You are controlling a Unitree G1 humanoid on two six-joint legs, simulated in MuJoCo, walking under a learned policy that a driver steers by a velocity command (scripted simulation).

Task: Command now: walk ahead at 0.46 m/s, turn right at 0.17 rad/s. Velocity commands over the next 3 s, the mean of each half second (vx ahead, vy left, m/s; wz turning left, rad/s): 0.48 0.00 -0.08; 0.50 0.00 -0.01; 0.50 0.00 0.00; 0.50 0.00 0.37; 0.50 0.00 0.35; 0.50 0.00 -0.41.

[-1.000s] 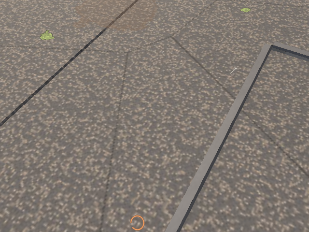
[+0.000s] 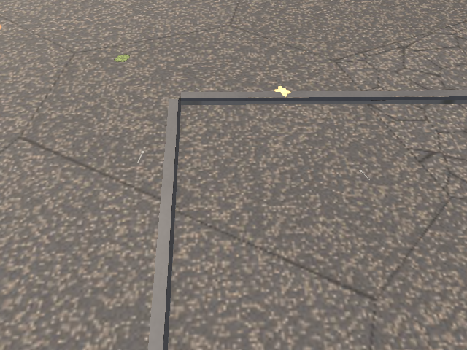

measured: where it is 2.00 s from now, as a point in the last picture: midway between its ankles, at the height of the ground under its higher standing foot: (241, 187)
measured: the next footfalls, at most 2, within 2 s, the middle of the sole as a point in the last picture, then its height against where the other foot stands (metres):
right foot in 0.20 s outside the picture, level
left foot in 0.68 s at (201, 347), level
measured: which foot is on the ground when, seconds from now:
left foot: down 0.00-0.20, up 0.22-0.66, down 0.68-1.00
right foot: up 0.00-0.18, down 0.20-0.70, up 0.72-1.00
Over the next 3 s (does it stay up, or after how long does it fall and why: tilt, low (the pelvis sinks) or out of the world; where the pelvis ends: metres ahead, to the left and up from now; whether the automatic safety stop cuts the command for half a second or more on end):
stays up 1.56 0.14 0.03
